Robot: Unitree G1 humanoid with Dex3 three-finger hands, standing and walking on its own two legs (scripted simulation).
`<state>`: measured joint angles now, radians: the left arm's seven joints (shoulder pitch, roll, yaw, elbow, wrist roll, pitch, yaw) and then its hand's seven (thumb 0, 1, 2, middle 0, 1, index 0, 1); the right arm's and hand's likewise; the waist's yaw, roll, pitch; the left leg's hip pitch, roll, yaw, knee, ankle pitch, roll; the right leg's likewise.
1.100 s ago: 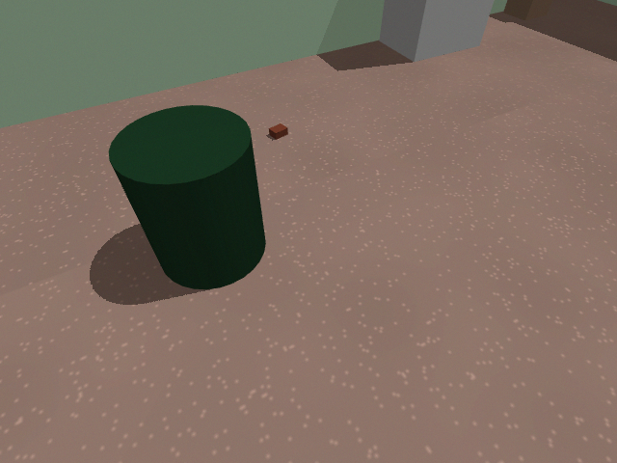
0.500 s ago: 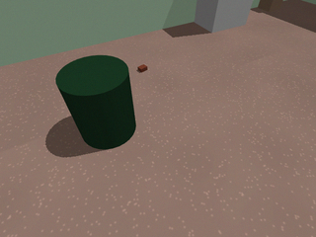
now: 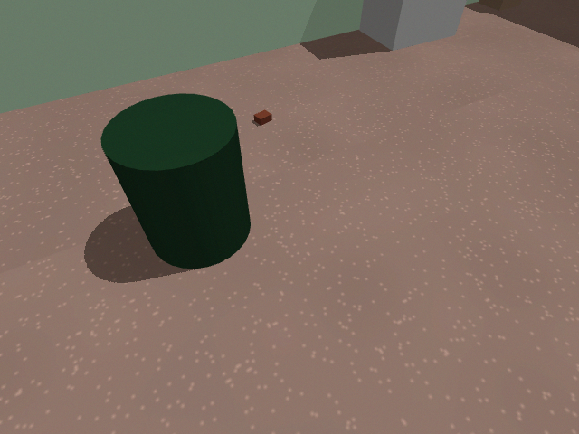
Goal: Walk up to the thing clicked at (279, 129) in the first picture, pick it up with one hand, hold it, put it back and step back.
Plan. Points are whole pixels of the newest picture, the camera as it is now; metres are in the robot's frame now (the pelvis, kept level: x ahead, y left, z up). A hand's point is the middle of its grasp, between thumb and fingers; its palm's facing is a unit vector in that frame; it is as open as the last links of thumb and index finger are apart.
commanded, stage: stand
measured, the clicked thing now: (262, 117) +2.00 +0.21 -0.76
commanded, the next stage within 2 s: walk up in 0.02 s
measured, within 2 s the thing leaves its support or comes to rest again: neither
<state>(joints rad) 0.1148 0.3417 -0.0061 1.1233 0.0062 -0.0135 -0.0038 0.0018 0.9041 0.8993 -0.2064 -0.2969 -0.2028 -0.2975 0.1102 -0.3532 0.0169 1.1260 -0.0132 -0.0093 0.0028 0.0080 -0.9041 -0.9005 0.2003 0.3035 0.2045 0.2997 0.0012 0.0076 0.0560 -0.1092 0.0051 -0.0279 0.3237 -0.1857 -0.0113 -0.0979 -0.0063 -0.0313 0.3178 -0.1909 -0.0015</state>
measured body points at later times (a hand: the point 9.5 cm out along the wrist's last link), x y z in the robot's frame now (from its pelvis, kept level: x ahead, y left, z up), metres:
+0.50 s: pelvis -0.02 +0.06 -0.01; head +0.04 +0.06 +0.44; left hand +0.17 +0.33 -0.14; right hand -0.05 -0.27 -0.11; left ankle -0.01 +0.15 -0.75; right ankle -0.06 -0.10 -0.70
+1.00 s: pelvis -0.01 +0.04 -0.03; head +0.03 +0.02 +0.42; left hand +0.23 +0.26 -0.14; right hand -0.10 -0.27 -0.14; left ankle +0.07 +0.15 -0.74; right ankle -0.05 -0.07 -0.75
